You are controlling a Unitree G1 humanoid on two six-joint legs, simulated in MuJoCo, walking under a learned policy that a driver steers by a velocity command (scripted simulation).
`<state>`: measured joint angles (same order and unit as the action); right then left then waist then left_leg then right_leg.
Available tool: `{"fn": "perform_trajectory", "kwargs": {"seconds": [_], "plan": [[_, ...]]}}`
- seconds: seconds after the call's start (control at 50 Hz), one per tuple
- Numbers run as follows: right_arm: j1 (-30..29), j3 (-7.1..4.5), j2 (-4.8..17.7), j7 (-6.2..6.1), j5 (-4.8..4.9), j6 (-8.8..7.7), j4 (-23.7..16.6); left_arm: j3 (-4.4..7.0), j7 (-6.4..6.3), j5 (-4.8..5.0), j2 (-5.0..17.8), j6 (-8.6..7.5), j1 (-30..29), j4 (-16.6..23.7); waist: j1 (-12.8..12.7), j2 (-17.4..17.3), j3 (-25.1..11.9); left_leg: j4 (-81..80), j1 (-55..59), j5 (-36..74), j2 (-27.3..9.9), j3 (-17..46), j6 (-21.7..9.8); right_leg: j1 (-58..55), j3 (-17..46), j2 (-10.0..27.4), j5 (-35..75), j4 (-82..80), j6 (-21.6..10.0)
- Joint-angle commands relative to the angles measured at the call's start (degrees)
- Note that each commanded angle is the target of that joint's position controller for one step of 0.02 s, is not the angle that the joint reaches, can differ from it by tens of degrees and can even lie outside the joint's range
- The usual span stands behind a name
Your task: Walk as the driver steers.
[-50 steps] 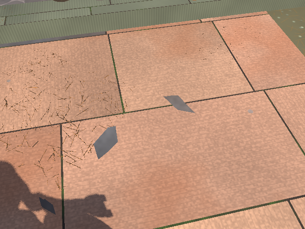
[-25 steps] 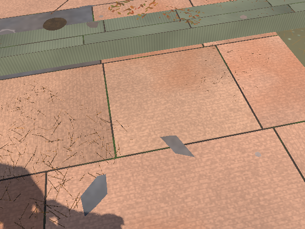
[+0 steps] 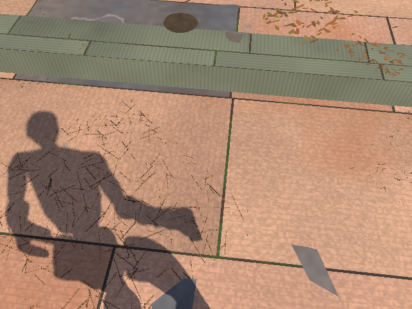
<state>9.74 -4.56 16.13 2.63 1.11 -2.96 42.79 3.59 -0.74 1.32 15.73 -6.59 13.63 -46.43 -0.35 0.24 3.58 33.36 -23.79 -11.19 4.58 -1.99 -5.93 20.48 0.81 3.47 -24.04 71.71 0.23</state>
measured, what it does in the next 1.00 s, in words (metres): walks ahead: right foot, then left foot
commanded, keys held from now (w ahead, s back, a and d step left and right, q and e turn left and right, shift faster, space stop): w+q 0.26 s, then w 0.38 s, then w+e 0.36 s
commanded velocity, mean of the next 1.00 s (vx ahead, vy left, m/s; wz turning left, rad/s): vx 0.50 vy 0.00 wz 0.18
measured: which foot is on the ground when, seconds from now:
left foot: down 0.00-0.38, up 0.40-0.86, down 0.88-1.00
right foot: up 0.00-0.36, down 0.38-0.88, up 0.90-1.00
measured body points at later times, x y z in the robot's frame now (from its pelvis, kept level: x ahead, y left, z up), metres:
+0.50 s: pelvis +0.29 -0.04 +0.01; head +0.31 -0.04 +0.46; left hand +0.38 +0.26 -0.08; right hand +0.42 -0.29 -0.11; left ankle +0.15 +0.06 -0.64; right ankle +0.37 -0.12 -0.72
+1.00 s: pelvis +0.53 +0.07 +0.01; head +0.55 +0.09 +0.46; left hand +0.52 +0.35 -0.12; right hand +0.74 -0.16 -0.07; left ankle +0.56 +0.18 -0.72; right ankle +0.45 -0.09 -0.64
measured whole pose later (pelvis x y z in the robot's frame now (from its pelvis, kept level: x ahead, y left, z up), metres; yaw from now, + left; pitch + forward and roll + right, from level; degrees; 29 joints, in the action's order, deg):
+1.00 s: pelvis +0.53 +0.07 +0.01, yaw +7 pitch +2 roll +0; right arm 8.1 -2.7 13.9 0.9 -0.3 -5.5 39.3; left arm 3.2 -0.2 1.8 17.1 -3.4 20.8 -47.5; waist -1.7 2.2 0.4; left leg 28.2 -20.0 -10.5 -0.2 -2.8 -1.2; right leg 23.9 3.2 1.5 -23.1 65.4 -0.8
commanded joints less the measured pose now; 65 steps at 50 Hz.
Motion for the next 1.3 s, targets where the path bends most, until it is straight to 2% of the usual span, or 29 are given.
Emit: {"fn": "perform_trajectory", "kwargs": {"seconds": [0.02, 0.1, 0.2, 0.3, 0.34, 0.36, 0.38, 0.4, 0.42, 0.44, 0.46, 0.48, 0.5, 0.56, 0.66, 0.72, 0.78, 0.82, 0.86, 0.88, 0.9, 0.92, 0.94, 0.98, 1.0, 1.04, 1.08, 1.2, 1.3], "plan": [[1.55, -1.11, 4.84, -0.68, -0.53, -1.23, -4.41, 1.98, -0.27, -1.46, 7.59, -1.41, -0.58, 5.4, -0.48, -0.94, -7.74, -18.7, 18.19, 10.85, -15.11, 23.84, -11.36, 17.12, 4.68, 4.36, 5.87, -2.95, -0.66], [4.08, -1.88, 7.75, -2.01, -0.3, -1.66, -4.19, 1.43, -0.39, -2.41, 4.92, 0.55, -3.55, 7.48, -0.71, -1.18, -5.74, -20.67, 11.25, 20.02, -12.63, 18.31, -11.49, 15.84, 2.51, 3.16, 12.28, -13.56, 2.54], [8.36, -1.96, 8.23, -3.19, 0.32, -0.71, -3.34, 0.23, 0.55, -1.73, 2.84, 0.09, -14.31, 10.37, 3.63, -4.91, -4.08, -18.88, 9.84, 12.18, -8.9, 15.89, -7.23, 12.22, 1.53, -1.48, 28.11, -35.26, 3.18], [11.61, -1.79, 7.78, -3.65, 0.42, 0.01, -2.22, 0.86, 2.2, -0.99, 5.44, -1.27, -17.23, 11.8, 4.59, -6.49, -4.13, -13.34, 16.83, 7.93, -12.84, 22.79, -6.16, 9.68, 2.89, -2.9, 26.06, -43.09, 1.15], [11.04, -1.81, 7.72, -3.75, 0.09, 0.21, -2.06, 1.34, 2.4, -1.06, 6.31, -1.8, -13.99, 11.22, 2.72, -8.26, -4.43, -10.38, 18.92, 12.01, -13.92, 24.3, -5.15, 5.77, 1.96, -3.01, 22.05, -44.48, -0.91], [10.17, -1.5, 6.94, -3.65, -0.01, 0.25, -2.38, 1.98, 2.16, -1.37, 7.2, -2.05, -9.38, 10.0, 0.13, -8.27, -6.26, -6.15, 18.86, 18.28, -11.92, 23.32, -4.03, -0.73, 0.53, -3.93, 21.94, -46.95, -2.56], [9.44, -0.6, 4.71, -3.33, -0.5, 0.06, -3.13, 2.74, 1.82, -2.2, 9.24, -2.29, -2.54, 8.96, -3.18, -6.49, -12.23, 4.19, 15.58, 19.58, -8.95, 20.56, -2.24, -12.62, 4.07, 0.43, 22.8, -45.5, -5.65], [14.91, 0.44, 1.66, -3.33, -0.44, -0.34, -3.93, 3.89, 1.53, -3.18, 13.79, -2.21, 5.93, 7.81, -3.54, 4.45, -21.48, 23.36, -0.42, 6.1, -2.27, 14.53, 1.66, -34.04, 21.52, 12.16, 20.11, -44.85, -13.24], [19.85, 0.96, 1.6, -3.31, 0.78, -0.91, -3.32, 4.22, 2.41, -2.03, 13.5, -1.52, 10.34, 4.97, -2.79, 18.31, -24.03, 36.33, -14.86, -22.23, 1.2, 12.31, 3.82, -41.61, 42.54, 19.42, 5.58, -52.66, -18.63], [15.08, -0.05, 6.78, -3.22, 1.32, -1.0, -3.08, 2.9, 2.4, -0.62, 8.69, -1.27, 8.69, 5.45, -4.24, 10.85, -16.02, 41.74, -21.09, -19.55, -2.06, 14.39, 3.65, -36.56, 41.09, 18.29, -5.14, -54.75, -16.46], [8.88, -0.3, 7.93, -3.16, 0.81, -0.97, -4.36, 2.14, 2.18, -0.7, 6.63, -0.67, 5.06, 5.97, -4.33, 5.52, -9.18, 41.91, -22.08, -14.44, -4.34, 12.12, 3.55, -28.72, 32.9, 16.09, -3.27, -55.68, -14.3], [5.46, -0.17, 7.25, -3.05, -0.14, -1.11, -5.33, 1.55, 2.1, -1.22, 5.71, -0.19, 2.22, 6.22, -3.1, 2.7, -5.22, 39.14, -20.65, -10.75, -6.24, 10.23, 3.53, -21.37, 26.94, 13.63, 2.75, -57.21, -13.59], [4.63, -0.26, 6.34, -2.83, -0.65, -1.21, -5.65, 1.08, 2.08, -1.63, 4.78, -0.09, 0.64, 6.19, -1.51, 2.71, -3.38, 35.63, -18.6, -8.05, -8.31, 9.48, 3.58, -16.75, 23.0, 11.59, 8.02, -58.69, -13.15], [6.44, 0.26, 3.42, -2.53, -0.49, -0.88, -5.14, 0.85, 2.13, -1.42, 4.72, -0.52, 0.61, 5.15, 0.36, 5.38, -4.16, 29.55, -14.04, -5.27, -10.16, 6.9, 4.4, -12.06, 15.66, 8.69, 17.68, -61.52, -13.41], [-2.33, 1.45, 1.17, -2.4, -1.04, -1.45, -7.52, 1.53, 1.46, -0.53, 7.98, 0.12, 3.69, 2.87, -1.99, 3.71, -2.96, 12.0, -13.88, 7.09, -10.49, 4.54, 5.99, -12.05, 8.38, 7.28, 25.91, -63.45, -12.96], [-7.73, 1.59, 0.95, -1.79, -0.62, -2.12, -8.72, 1.55, 1.26, 0.11, 8.81, 0.96, 7.15, 1.27, -3.85, 3.77, -1.98, 2.78, -9.45, 12.64, -7.95, 3.35, 6.81, -11.64, 7.1, 6.32, 25.99, -62.03, -12.07], [-11.42, 1.24, 2.04, -0.96, -0.1, -2.88, -10.07, 1.64, 0.99, 0.43, 9.33, 1.88, 9.58, 0.2, -4.38, 4.4, -1.39, -2.1, -7.29, 11.63, -6.48, 3.8, 6.43, -14.23, 9.97, 8.21, 24.34, -59.3, -11.53], [-10.13, 0.57, 3.73, -0.71, -0.01, -3.47, -10.05, 1.96, 0.59, 0.46, 10.19, 2.49, 9.21, 0.04, -2.52, 5.38, -2.06, -5.15, -3.34, 8.45, -5.93, 4.27, 5.36, -15.86, 12.35, 9.37, 24.14, -56.4, -10.33], [-0.87, -1.07, 6.72, -1.32, -0.46, -3.81, -7.43, 1.6, 0.37, 0.19, 9.35, 2.8, 8.24, 0.22, 2.72, 4.86, -7.12, -8.32, 11.88, 7.46, -5.24, 3.07, 2.95, -13.15, 10.4, 6.14, 31.6, -46.65, -7.89], [8.66, -2.22, 10.24, -2.02, -1.61, -3.87, -6.18, 0.41, 0.49, -0.72, 6.24, 2.55, 6.88, 1.67, 7.3, 1.44, -14.83, -6.13, 27.13, 8.19, -13.4, 10.22, -0.57, -4.81, 7.77, 2.64, 25.31, -31.88, -5.58], [14.26, -3.41, 15.21, -2.28, -2.41, -3.03, -5.08, -1.32, 0.38, -0.55, 0.47, 1.66, 13.26, 3.17, 6.08, -13.44, -23.39, -8.11, 47.13, 2.46, -27.89, 31.59, -8.3, 16.03, 1.32, -4.88, 0.79, -11.32, -1.63], [15.78, -2.47, 11.11, -2.13, -1.93, -2.65, -4.44, -0.55, 0.42, 0.69, 4.23, 1.11, 13.05, 2.71, 6.97, -15.04, -24.48, -13.34, 45.55, -6.52, -29.32, 41.86, -10.13, 23.09, 6.35, -3.81, -9.35, -1.62, -1.31], [12.6, -1.43, 8.06, -2.17, -1.29, -2.58, -4.39, 0.71, 0.41, 1.46, 8.07, 1.23, 9.03, 3.5, 6.63, -10.58, -16.01, -14.75, 38.87, -8.35, -27.39, 34.04, -7.9, 26.37, 6.88, -1.19, -5.04, 1.7, -1.43], [5.65, -0.15, 4.29, -1.87, -1.3, -2.62, -4.25, 0.96, 0.32, 0.45, 7.23, 2.1, 4.47, 4.42, 3.59, -6.57, -7.62, -18.61, 25.22, -2.52, -22.63, 21.98, -5.64, 23.75, 5.06, 2.29, 2.74, -1.21, -1.07], [3.37, 0.16, 3.13, -1.77, -1.59, -2.94, -4.0, 1.2, 0.42, 0.28, 6.41, 2.87, 4.76, 4.41, 1.74, -7.56, -5.49, -20.82, 20.34, 0.38, -20.92, 17.57, -4.9, 21.0, 5.4, 3.7, 5.14, -3.18, -0.91], [1.44, -0.25, 3.47, -1.76, -1.71, -3.67, -3.17, 0.89, 0.68, 0.39, 4.11, 4.19, 5.18, 4.74, 0.04, -7.35, -3.76, -23.94, 15.35, 5.81, -20.11, 11.91, -5.13, 18.09, 4.85, 4.39, 7.99, -4.56, -0.27], [1.52, -0.84, 4.87, -2.03, -1.86, -4.19, -2.04, 0.86, 0.7, 0.09, 3.48, 4.86, 3.65, 5.87, -0.52, -5.19, -2.77, -25.27, 14.71, 10.95, -20.43, 7.55, -5.58, 19.45, 5.28, 4.65, 11.6, -7.24, 0.38], [3.93, -1.77, 8.15, -3.06, -1.48, -3.45, 0.52, 0.01, 2.6, -0.19, 2.12, 4.47, -6.3, 9.31, 2.62, -3.07, -0.55, -25.8, 17.91, 14.3, -19.32, -3.43, -3.76, 18.19, 1.5, 3.65, 25.75, -25.85, -0.3], [7.02, -2.78, 11.01, -3.22, 0.09, -1.78, 2.61, 0.17, 4.0, -0.11, 3.47, 4.59, -13.0, 13.34, 4.05, -3.11, 1.58, -22.36, 26.62, 17.78, -22.1, -6.51, -1.71, 18.69, -2.1, 2.22, 19.27, -33.7, -3.47]]}}
Velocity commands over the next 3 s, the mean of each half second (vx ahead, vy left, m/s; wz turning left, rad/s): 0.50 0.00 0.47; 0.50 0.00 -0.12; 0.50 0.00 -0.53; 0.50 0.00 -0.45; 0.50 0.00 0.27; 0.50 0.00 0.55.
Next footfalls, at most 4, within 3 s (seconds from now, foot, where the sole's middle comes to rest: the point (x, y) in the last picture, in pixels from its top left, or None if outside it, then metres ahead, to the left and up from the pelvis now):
0.38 right None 0.41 -0.11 -0.76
0.88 left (155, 258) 0.60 0.19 -0.76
1.38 right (233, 186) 0.88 -0.07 -0.76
1.86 left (201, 125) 1.19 0.05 -0.76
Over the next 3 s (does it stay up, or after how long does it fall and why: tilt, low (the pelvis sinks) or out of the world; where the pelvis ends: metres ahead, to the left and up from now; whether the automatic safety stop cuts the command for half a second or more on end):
stays up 1.53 -0.08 0.15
